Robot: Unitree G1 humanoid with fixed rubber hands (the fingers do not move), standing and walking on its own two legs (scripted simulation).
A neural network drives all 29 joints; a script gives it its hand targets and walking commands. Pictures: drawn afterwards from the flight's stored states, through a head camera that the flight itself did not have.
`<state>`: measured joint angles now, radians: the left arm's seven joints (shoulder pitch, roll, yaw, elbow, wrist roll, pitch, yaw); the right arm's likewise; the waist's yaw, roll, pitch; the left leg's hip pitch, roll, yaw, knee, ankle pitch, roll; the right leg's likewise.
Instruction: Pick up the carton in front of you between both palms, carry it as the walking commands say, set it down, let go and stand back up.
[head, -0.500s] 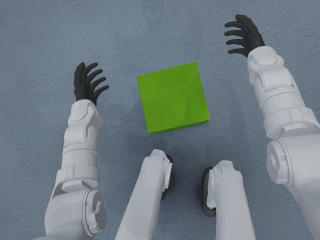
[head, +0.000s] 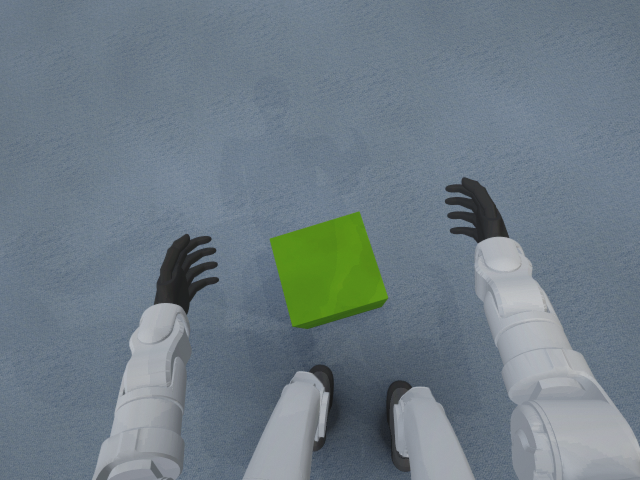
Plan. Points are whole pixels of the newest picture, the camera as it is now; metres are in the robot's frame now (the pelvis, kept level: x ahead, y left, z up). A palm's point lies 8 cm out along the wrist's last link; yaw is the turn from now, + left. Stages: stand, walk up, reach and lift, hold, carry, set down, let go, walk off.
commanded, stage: let go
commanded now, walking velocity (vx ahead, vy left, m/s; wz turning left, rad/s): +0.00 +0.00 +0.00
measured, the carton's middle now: (330, 276) +0.42 +0.10 -0.56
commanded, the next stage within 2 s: stand in 1.08 s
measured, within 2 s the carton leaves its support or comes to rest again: neither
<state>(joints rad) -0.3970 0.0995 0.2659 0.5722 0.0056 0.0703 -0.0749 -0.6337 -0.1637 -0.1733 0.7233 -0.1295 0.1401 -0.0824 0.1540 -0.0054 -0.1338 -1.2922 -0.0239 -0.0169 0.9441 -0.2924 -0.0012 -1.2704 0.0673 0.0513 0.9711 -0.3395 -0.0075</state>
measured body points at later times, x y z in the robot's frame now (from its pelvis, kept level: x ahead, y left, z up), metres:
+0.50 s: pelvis +0.08 +0.01 +0.08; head +0.16 +0.00 +0.52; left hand +0.24 +0.25 +0.01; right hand +0.32 -0.19 -0.02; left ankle +0.06 +0.11 -0.65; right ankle +0.04 -0.11 -0.65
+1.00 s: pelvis +0.06 -0.01 +0.08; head +0.06 -0.01 +0.53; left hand +0.23 +0.24 +0.02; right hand +0.24 -0.23 +0.01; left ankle +0.06 +0.11 -0.65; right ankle +0.04 -0.11 -0.65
